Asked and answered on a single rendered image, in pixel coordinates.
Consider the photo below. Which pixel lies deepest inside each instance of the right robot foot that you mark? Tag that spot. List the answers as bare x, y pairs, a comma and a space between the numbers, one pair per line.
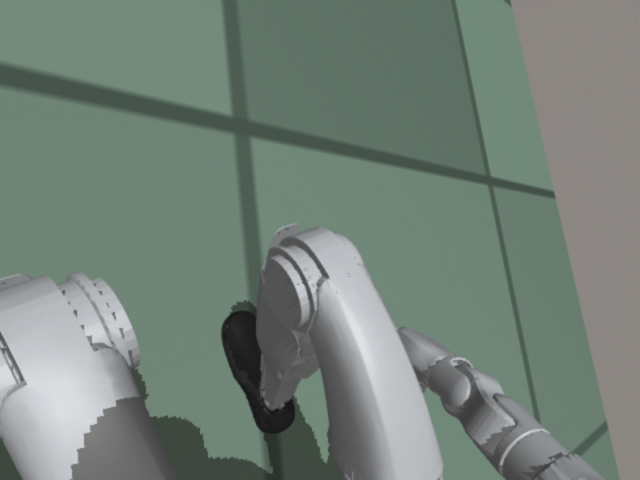
244, 357

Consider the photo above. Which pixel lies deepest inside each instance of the right robot arm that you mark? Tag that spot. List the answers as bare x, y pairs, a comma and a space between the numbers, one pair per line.
516, 444

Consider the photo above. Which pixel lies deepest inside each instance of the right robot hand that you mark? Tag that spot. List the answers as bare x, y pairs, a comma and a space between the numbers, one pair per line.
424, 353

